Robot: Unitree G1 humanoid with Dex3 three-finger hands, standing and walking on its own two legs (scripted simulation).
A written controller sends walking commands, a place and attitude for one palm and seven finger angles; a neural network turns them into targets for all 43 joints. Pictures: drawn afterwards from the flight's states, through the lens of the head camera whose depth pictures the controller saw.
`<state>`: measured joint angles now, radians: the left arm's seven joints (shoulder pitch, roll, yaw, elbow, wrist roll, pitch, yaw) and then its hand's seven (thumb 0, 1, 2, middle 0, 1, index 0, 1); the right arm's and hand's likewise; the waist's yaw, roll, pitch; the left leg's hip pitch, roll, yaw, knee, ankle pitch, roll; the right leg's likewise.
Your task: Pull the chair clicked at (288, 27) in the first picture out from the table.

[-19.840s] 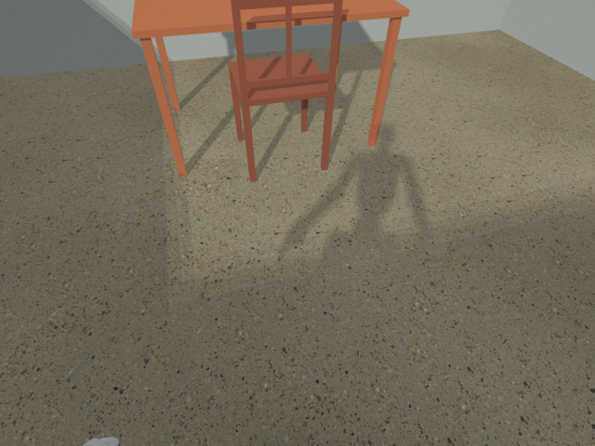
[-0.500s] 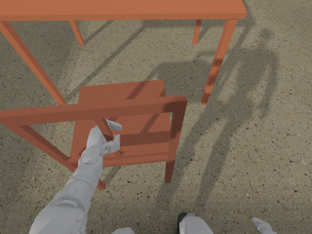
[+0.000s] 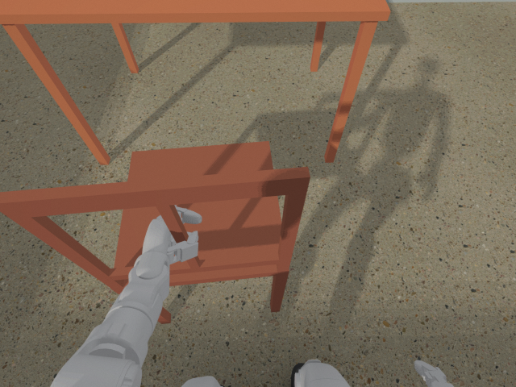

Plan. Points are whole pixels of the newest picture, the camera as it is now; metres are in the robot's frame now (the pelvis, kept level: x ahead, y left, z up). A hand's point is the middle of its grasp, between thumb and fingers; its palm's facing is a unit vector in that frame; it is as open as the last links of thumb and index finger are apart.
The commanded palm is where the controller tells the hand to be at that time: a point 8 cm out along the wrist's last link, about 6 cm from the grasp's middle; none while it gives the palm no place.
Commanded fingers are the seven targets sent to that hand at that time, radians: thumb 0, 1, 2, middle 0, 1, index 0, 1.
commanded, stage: stop walking, hand still on the chair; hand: left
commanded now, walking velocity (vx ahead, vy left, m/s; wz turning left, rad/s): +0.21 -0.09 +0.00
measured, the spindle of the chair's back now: (182, 238) +0.37 +0.14 -0.07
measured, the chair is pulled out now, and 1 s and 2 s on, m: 0.58 0.65 0.65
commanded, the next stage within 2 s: open the thumb and straighten the fingers in 0.78 s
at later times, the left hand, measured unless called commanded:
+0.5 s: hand (184, 284) +0.28 +0.13 -0.06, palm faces +0.03 -0.98 -0.18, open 5.3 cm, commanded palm +0.26 +0.18 -0.04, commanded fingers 0.00 0.90 0.90 -0.50 -1.45 -0.50 -1.45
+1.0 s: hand (182, 282) +0.28 +0.13 -0.06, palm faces +0.05 -0.99 -0.12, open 5.5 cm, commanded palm +0.26 +0.18 -0.04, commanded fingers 0.00 0.05 0.49 -0.50 -1.45 -0.50 -1.45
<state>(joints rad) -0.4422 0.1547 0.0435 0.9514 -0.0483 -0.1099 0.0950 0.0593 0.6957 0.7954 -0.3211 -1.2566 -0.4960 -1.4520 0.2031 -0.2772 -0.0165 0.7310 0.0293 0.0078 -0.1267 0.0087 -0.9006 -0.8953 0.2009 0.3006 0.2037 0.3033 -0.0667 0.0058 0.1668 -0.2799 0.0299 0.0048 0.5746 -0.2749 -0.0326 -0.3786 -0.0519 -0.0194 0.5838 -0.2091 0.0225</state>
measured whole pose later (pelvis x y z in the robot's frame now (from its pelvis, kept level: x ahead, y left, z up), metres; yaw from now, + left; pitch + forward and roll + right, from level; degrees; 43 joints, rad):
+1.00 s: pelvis +0.03 -0.01 +0.00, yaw +0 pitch +3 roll +0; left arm 0.06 0.14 -0.02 0.54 -0.08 -0.07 0.07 0.05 0.65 0.79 -0.37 -1.33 -0.50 -1.45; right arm 0.21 -0.22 0.02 0.66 0.06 -0.03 -0.06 0.01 -0.90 -0.90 0.20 0.30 0.20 0.30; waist -0.05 0.00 0.00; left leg -0.27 0.04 0.00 0.55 -0.33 -0.04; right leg -0.37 -0.04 -0.03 0.58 -0.25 0.01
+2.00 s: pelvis +0.04 +0.00 -0.04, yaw +3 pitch +12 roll -1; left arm 0.45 0.19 -0.05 -0.08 -0.08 0.19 0.06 -0.01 -0.53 0.21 0.00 0.00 0.00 -0.01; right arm 0.27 -0.26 0.01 0.51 0.04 -0.12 -0.10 0.01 -0.90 -0.90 0.20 0.30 0.20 0.30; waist -0.05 0.04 -0.14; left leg -0.63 0.02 -0.05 0.96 -0.53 -0.03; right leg -0.70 -0.07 -0.06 0.94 -0.44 0.02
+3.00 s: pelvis +0.03 +0.00 -0.07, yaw +3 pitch +12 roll -2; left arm 0.77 0.24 0.07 -0.41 -0.23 -0.27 -0.15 -0.01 -0.54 0.21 0.00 0.00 0.00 0.00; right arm 0.19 -0.18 -0.04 0.51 0.08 -0.12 -0.08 0.01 -0.90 -0.90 0.20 0.30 0.20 0.30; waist 0.01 0.06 -0.15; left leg -0.76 0.03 -0.07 1.15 -0.60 -0.04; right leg -0.82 -0.06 -0.07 1.10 -0.49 0.02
